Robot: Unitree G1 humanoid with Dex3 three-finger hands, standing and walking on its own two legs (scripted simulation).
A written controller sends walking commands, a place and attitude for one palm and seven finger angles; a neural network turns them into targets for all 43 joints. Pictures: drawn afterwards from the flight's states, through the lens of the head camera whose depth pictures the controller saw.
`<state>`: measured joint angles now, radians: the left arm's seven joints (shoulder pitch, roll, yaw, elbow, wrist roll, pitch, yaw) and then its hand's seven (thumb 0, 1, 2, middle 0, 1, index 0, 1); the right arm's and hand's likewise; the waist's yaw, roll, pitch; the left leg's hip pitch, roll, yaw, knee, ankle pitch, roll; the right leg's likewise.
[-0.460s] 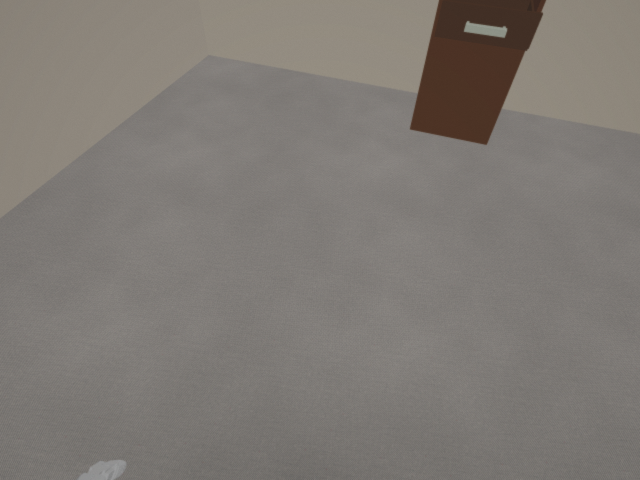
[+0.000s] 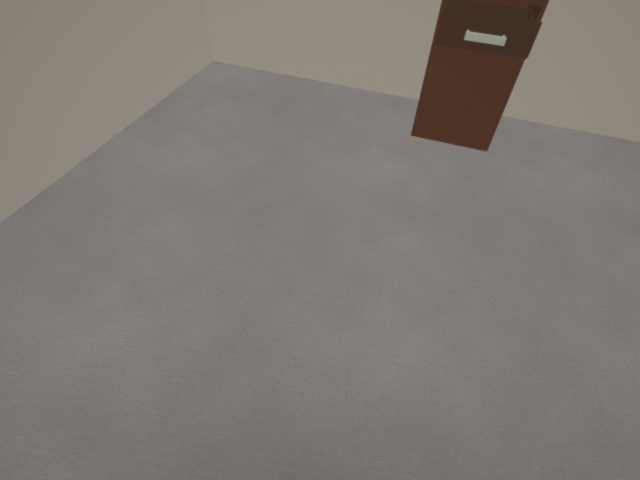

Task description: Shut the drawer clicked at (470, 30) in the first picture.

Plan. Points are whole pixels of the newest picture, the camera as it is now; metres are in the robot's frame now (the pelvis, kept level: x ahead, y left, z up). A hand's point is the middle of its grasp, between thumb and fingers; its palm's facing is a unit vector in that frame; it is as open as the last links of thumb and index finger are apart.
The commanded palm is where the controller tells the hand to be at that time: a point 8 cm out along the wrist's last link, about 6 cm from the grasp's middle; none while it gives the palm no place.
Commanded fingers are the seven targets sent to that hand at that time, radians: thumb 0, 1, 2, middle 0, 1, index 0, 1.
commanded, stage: stand and wait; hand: left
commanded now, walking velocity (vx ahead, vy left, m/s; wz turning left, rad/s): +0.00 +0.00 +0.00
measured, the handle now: (485, 36) +1.78 -0.58 -0.11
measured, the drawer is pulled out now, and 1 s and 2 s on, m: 0.21 0.21 0.21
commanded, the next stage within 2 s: look at it before walking up in 0.36 s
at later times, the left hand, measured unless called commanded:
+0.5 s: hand out of the picture +0.06 +0.24 -0.15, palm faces -0.03 -0.94 -0.34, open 7.4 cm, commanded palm none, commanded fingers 0.00 0.90 0.90 -0.20 -0.30 -0.20 -0.30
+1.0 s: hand out of the picture +0.05 +0.24 -0.15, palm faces -0.03 -0.94 -0.33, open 7.4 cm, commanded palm none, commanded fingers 0.00 0.90 0.90 -0.20 -0.30 -0.20 -0.30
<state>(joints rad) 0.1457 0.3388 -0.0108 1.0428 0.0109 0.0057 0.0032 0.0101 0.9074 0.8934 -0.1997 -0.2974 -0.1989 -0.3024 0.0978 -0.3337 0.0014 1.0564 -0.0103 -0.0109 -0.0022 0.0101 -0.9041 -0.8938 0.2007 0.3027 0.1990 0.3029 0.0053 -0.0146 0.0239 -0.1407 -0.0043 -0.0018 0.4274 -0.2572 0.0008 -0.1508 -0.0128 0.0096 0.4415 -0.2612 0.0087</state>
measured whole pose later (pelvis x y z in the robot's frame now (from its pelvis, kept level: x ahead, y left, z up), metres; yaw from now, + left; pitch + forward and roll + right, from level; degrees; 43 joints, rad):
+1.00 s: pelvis -0.02 -0.01 +0.00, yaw +0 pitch -2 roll +0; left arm 0.15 0.34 -0.01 1.09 0.01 0.00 0.00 0.01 0.91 0.89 -0.20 -0.30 -0.20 -0.30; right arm 0.12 -0.34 0.01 1.12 -0.01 -0.01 0.00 0.01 -0.91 -0.89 0.20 0.30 0.20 0.30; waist 0.00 -0.01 0.03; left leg -0.15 0.01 -0.01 0.37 -0.20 -0.01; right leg -0.15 0.00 0.00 0.39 -0.20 0.00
